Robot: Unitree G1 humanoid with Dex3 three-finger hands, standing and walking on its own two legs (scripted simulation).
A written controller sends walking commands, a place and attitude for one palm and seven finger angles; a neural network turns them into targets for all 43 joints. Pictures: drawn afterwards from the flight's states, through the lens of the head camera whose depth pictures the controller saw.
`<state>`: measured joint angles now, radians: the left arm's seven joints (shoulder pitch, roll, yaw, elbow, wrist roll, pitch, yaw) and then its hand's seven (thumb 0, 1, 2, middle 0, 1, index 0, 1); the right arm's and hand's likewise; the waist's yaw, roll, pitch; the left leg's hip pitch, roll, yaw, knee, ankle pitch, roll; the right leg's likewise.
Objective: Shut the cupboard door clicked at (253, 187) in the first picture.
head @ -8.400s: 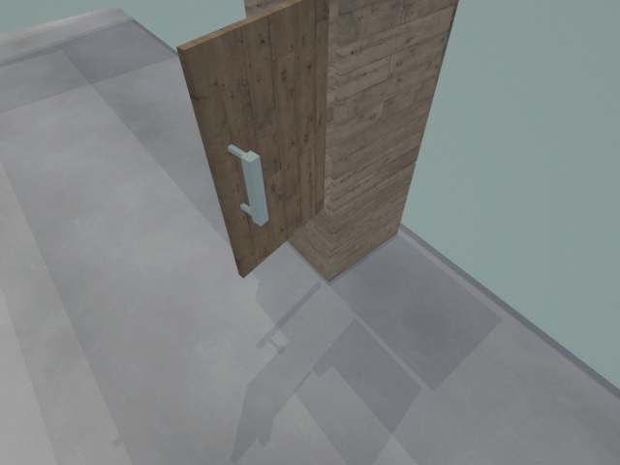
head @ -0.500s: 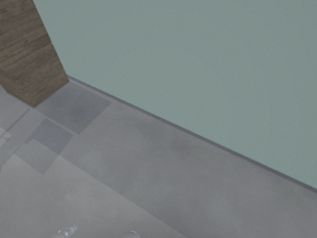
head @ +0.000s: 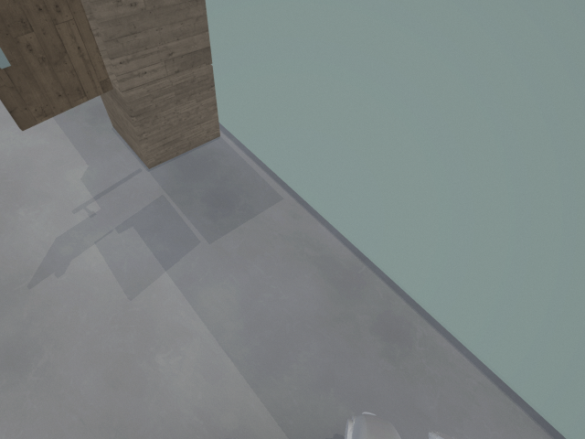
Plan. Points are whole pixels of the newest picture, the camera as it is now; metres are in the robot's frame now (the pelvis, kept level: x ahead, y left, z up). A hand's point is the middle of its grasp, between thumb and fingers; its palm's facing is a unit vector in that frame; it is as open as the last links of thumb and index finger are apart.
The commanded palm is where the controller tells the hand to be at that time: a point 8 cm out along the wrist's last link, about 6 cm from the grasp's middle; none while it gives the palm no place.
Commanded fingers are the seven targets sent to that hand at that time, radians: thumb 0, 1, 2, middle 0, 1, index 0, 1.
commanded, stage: walk to a spot facing it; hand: left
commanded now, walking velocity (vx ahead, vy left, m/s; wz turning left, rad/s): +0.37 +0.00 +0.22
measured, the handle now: out of the picture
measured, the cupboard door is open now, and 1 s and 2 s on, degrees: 100 100 100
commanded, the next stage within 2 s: turn to face it in 1.28 s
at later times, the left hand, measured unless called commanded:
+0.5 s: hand (209, 373) +0.23 +0.15 -0.17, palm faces +0.20 -0.96 -0.18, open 7.2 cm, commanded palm none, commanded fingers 0.00 0.90 0.90 -0.20 -0.30 -0.20 -0.30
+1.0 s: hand (204, 225) +0.51 +0.23 -0.16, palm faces +0.18 -0.97 -0.15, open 7.4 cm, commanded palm none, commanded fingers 0.00 0.90 0.90 -0.20 -0.30 -0.20 -0.30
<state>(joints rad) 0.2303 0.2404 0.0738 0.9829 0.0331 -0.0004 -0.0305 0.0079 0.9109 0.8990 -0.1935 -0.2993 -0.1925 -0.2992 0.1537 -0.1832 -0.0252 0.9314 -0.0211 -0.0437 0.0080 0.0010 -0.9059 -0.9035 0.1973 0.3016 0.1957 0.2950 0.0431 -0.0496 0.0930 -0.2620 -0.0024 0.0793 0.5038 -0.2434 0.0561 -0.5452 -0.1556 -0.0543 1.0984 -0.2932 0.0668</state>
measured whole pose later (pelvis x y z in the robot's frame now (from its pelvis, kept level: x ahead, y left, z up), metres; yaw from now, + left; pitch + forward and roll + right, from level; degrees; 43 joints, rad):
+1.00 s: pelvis +0.44 +0.04 +0.01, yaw +11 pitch +0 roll +0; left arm 0.13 0.20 0.06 1.00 0.03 -0.01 -0.04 0.00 0.91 0.90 -0.19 -0.30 -0.19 -0.30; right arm 0.36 -0.16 -0.04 1.08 -0.02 -0.07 -0.01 0.00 -0.92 -0.90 0.20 0.30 0.20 0.30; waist -0.02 -0.04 0.04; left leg -0.02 -0.01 0.12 0.29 -0.27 0.05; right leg -0.56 -0.13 -0.07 0.75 -0.12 0.02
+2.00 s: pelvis +0.77 +0.10 +0.00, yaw +34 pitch +1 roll -2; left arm 0.11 0.23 0.06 0.86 0.02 0.03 0.01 0.00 0.91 0.90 -0.19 -0.30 -0.19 -0.30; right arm 0.21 -0.18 -0.05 0.93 -0.02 0.04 0.01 0.00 -0.90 -0.90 0.20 0.30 0.20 0.30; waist -0.03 0.00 0.05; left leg -0.36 -0.07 -0.10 0.53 -0.19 0.06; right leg -0.40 -0.02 0.01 0.78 -0.40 0.07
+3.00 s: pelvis +0.83 +0.18 +0.01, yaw +58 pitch +1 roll +1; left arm 0.39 0.17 0.04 1.05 0.03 -0.05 0.00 0.00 0.90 0.90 -0.20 -0.30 -0.20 -0.30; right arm 0.19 -0.21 -0.06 0.99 -0.02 0.04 0.05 0.01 -0.91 -0.90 0.20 0.30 0.19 0.29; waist 0.05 -0.04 0.04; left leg -0.43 0.04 0.07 0.70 -0.30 -0.03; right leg -0.06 -0.13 -0.13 0.35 -0.30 0.06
